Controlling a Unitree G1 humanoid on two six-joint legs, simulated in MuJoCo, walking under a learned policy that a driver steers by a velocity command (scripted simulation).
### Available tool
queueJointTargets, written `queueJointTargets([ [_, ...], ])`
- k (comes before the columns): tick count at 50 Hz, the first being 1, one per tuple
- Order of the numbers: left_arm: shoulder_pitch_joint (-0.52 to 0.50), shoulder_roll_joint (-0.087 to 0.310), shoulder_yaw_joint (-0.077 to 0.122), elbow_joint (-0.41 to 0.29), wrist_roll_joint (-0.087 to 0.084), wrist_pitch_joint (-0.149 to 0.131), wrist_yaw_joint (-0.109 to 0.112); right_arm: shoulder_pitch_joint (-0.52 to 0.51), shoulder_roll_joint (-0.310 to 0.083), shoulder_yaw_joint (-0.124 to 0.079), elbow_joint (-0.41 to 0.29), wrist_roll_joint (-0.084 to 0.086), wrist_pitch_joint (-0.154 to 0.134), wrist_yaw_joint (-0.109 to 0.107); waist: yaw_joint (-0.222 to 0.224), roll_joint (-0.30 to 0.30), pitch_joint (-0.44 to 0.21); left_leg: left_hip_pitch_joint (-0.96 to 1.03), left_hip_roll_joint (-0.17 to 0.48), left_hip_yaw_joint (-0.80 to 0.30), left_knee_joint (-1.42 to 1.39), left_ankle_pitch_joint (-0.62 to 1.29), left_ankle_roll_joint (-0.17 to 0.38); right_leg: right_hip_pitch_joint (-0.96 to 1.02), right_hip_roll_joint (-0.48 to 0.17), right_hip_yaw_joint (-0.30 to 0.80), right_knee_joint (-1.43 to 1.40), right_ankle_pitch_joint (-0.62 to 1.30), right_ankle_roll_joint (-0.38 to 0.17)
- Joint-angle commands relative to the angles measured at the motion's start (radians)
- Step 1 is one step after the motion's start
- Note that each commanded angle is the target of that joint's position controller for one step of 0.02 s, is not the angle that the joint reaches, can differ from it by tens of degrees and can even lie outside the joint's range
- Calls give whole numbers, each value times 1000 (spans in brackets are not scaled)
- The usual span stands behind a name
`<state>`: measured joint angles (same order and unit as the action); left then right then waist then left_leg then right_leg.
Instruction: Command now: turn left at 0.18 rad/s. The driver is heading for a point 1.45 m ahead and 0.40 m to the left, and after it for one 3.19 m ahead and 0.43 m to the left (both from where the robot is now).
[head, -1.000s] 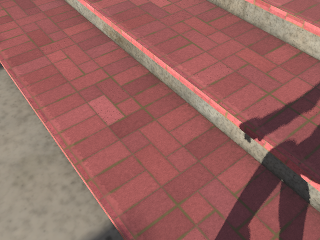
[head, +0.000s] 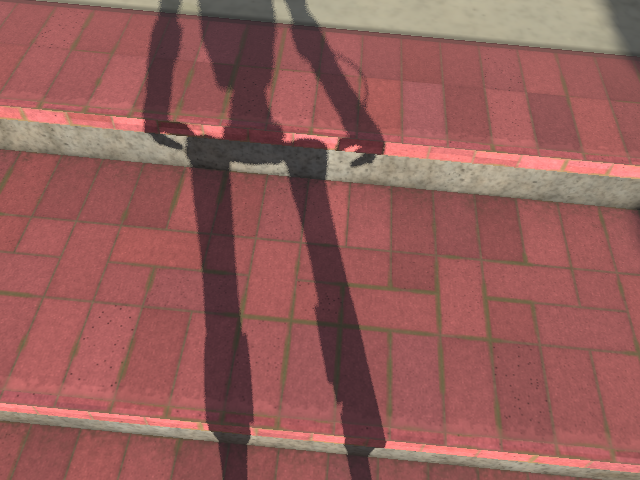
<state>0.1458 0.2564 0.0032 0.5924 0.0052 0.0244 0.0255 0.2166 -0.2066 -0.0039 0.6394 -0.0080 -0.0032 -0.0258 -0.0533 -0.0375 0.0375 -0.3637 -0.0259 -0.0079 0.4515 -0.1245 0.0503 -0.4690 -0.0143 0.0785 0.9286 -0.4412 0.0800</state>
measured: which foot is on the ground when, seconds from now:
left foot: down 0.00-0.12, up 0.14-0.46, down 0.48-1.00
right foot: up 0.00-0.08, down 0.10-0.48, up 0.50-1.00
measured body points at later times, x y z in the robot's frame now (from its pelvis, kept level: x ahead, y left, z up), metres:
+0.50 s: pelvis +0.02 +0.04 -0.02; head +0.05 +0.07 +0.43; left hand +0.04 +0.36 -0.13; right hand +0.30 -0.14 -0.09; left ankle +0.02 +0.15 -0.74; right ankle +0.01 -0.14 -0.73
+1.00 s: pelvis +0.24 +0.13 -0.02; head +0.24 +0.12 +0.43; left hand +0.27 +0.41 -0.11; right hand +0.37 -0.08 -0.15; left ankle +0.01 +0.15 -0.74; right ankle +0.39 +0.04 -0.52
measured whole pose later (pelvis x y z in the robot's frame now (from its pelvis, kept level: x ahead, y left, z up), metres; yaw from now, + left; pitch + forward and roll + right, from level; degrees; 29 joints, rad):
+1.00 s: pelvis +0.24 +0.13 -0.02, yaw +23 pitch +1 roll +1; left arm 0.25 0.23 0.02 0.66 -0.06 -0.03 -0.02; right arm 0.41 -0.23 -0.01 0.79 -0.03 -0.07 -0.01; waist -0.01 0.01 -0.05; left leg 0.17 0.00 0.11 0.25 -0.45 -0.01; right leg -1.14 -0.06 0.05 1.81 -0.40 0.00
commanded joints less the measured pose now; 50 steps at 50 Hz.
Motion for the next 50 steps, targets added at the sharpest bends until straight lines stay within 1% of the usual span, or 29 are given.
queueJointTargets([
  [1,24,98,29,-36,-9,-18,3,-26,-235,-74,-81,15,-3,8,19,244,-127,154,200,-330,-138,-66,197,72,62,-47,-230,27,-19],
  [4,64,85,32,-6,-13,-29,2,-15,-214,-78,-74,44,10,-1,66,238,-112,94,165,-386,-92,-59,152,224,84,-27,-527,185,-87],
  [5,98,122,43,3,-5,-34,5,-15,-196,-77,-74,50,6,0,81,206,-137,-20,134,-368,-48,-105,107,367,23,14,-544,237,-121],
  [6,160,173,57,6,21,-30,15,-36,-140,-64,-92,44,-2,8,105,66,-170,-199,76,-286,124,-278,45,517,-168,147,-548,327,-201],
  [7,100,220,80,18,49,-19,15,-79,-114,-62,-132,51,-9,12,87,-258,-97,-378,-63,-16,350,-418,-27,414,-372,307,-612,465,-330],
  [8,43,150,63,-23,57,-31,17,-42,-187,-84,-112,33,-9,14,88,-214,-111,-347,11,-34,591,-466,-83,361,-410,298,-618,584,-379],
  [9,-24,88,45,-42,44,-41,24,4,-218,-101,-83,36,6,18,54,-151,-104,-336,26,-49,707,-422,-103,347,-355,216,-598,607,-343],
  [10,-69,68,39,-55,26,-49,27,53,-204,-102,-58,32,27,16,29,-111,-94,-343,39,-49,783,-372,-123,346,-297,134,-580,603,-301],
  [11,-87,70,39,-54,7,-55,30,58,-191,-98,-62,26,41,15,28,-111,-75,-386,58,-54,824,-317,-138,361,-285,93,-574,611,-288],
  [12,-78,82,40,-48,3,-55,34,38,-166,-89,-75,26,47,19,35,-108,-61,-402,77,-44,814,-279,-148,366,-271,46,-573,635,-285],
  [17,4,163,74,-4,6,-32,33,-106,-105,-51,-154,25,43,64,113,-110,-66,-303,113,43,486,-202,-137,418,-273,-75,-570,584,-279],
  [20,-2,217,99,16,-8,-36,10,-70,-154,-69,-153,29,49,81,97,-132,-75,-153,86,106,334,-187,-98,375,-295,-123,-535,608,-256],
  [22,-21,218,106,30,-38,-47,-3,-16,-174,-86,-139,32,60,85,51,-117,-73,-37,57,132,174,-115,-53,351,-295,-168,-452,595,-206],
  [23,7,199,105,48,-45,-55,-11,25,-202,-102,-129,28,62,76,28,-68,-90,75,21,127,81,-51,-15,314,-261,-213,-352,580,-162],
  [24,65,163,99,68,-27,-62,-18,145,-271,-137,-96,29,60,59,-11,70,-166,317,23,42,40,21,50,169,-202,-262,-148,401,-109],
  [25,2,95,70,-22,23,-73,-18,226,-433,-175,-102,44,44,41,-16,404,-188,558,276,-444,-27,-86,248,-261,-26,-285,180,-143,-19],
  [26,-78,112,69,-53,9,-98,-27,256,-369,-150,-130,29,-1,55,-88,315,-317,580,368,-799,-208,-607,349,-395,26,5,346,-159,-45],
  [27,-141,156,82,-62,-33,-121,-45,223,-323,-131,-119,34,-29,53,-84,256,-212,518,382,-779,-273,-812,316,-462,-14,41,391,-86,-87],
  [28,-139,164,85,-57,-39,-138,-50,169,-301,-122,-123,36,-43,46,-45,204,-139,427,356,-726,-271,-772,275,-452,-32,39,365,-18,-113],
  [29,-120,167,88,-40,-21,-150,-49,107,-276,-112,-135,38,-46,40,-10,151,-92,340,317,-642,-260,-676,243,-409,-53,44,301,38,-117],
  [31,-21,157,88,17,-12,-152,-50,26,-220,-81,-145,13,-55,29,50,158,-103,238,241,-441,-264,-520,195,-269,-71,-17,209,164,-107],
  [32,10,145,87,44,-9,-149,-51,30,-201,-71,-131,2,-63,29,51,156,-112,237,215,-372,-269,-447,183,-248,-65,-48,188,237,-94],
  [34,11,128,78,61,-10,-136,-44,66,-212,-69,-98,0,-80,33,33,168,-80,240,206,-298,-291,-395,179,-278,-74,-67,136,339,-73],
  [36,-20,119,71,47,-24,-122,-36,108,-220,-66,-62,2,-89,39,12,186,-29,258,230,-270,-323,-393,174,-346,-89,-60,87,406,-59],
  [40,-27,108,68,35,-42,-100,-43,123,-218,-61,-20,-19,-105,44,-3,173,39,306,284,-178,-359,-331,162,-458,-84,-18,115,458,-50],
  [41,-16,91,63,38,-48,-92,-43,110,-205,-54,-13,-29,-106,46,1,188,52,310,289,-143,-359,-314,158,-480,-81,-29,197,440,-50],
  [44,-19,46,49,33,-63,-82,-47,159,-169,-44,41,-26,-101,38,-7,140,108,462,346,-115,-335,-227,158,-742,-79,38,478,326,-67],
  [47,-38,-3,20,-14,-67,-71,-43,203,-129,-28,99,-24,-80,14,7,116,166,624,398,-46,-256,71,139,-1059,-67,70,908,53,-76],
  [50,-113,-36,-21,-103,-70,-69,-44,217,-117,-21,159,-27,-63,-6,29,85,195,648,373,62,-213,276,84,-1192,-91,-35,1055,-127,-95],
])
